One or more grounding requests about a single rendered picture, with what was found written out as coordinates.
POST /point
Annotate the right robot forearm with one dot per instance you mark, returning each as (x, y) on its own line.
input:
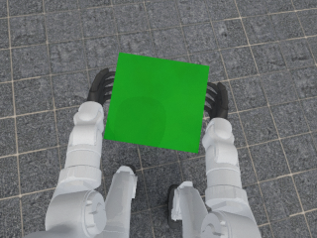
(224, 186)

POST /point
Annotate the right robot hand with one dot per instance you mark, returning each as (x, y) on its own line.
(219, 107)

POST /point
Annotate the left robot upper arm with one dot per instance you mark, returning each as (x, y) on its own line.
(79, 214)

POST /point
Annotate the carton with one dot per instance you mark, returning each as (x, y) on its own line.
(157, 102)

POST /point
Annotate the robot left thigh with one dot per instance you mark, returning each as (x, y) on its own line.
(118, 206)

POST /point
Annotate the robot thigh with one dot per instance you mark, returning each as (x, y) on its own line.
(189, 203)
(118, 206)

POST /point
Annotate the right robot upper arm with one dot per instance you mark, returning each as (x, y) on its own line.
(223, 224)

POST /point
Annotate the left robot forearm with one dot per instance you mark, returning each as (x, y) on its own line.
(82, 164)

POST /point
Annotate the robot right thigh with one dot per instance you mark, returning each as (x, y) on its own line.
(189, 203)

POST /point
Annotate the left robot hand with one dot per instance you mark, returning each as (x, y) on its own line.
(98, 90)

